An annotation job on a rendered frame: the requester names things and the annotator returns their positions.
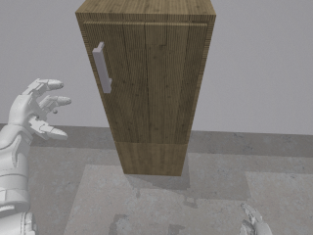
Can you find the left robot upper arm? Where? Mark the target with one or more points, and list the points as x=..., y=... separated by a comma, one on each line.
x=21, y=223

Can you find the robot right hand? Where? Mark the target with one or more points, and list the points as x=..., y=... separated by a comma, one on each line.
x=257, y=226

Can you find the robot left hand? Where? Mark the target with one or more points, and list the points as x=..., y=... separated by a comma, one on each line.
x=25, y=108

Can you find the handle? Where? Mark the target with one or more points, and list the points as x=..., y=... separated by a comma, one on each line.
x=102, y=68

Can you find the left robot forearm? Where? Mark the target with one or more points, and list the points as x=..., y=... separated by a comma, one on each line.
x=15, y=143

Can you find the cupboard door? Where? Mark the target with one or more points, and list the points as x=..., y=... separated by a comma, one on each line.
x=154, y=69

